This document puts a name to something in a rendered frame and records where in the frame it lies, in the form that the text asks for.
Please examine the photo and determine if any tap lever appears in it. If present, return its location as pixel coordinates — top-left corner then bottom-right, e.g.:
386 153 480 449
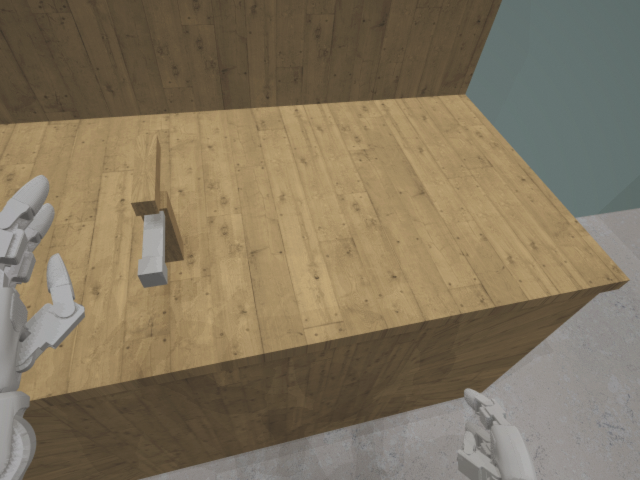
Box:
138 211 168 288

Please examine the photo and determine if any counter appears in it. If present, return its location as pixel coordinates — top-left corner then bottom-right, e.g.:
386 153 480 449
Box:
0 0 630 480

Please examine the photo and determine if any right robot hand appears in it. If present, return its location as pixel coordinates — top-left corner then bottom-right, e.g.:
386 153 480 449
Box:
457 388 537 480

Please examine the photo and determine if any left robot hand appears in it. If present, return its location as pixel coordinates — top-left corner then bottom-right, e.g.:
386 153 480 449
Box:
0 175 85 393

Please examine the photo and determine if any robot left forearm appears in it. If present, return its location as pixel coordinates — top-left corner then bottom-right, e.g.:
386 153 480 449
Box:
0 391 36 480

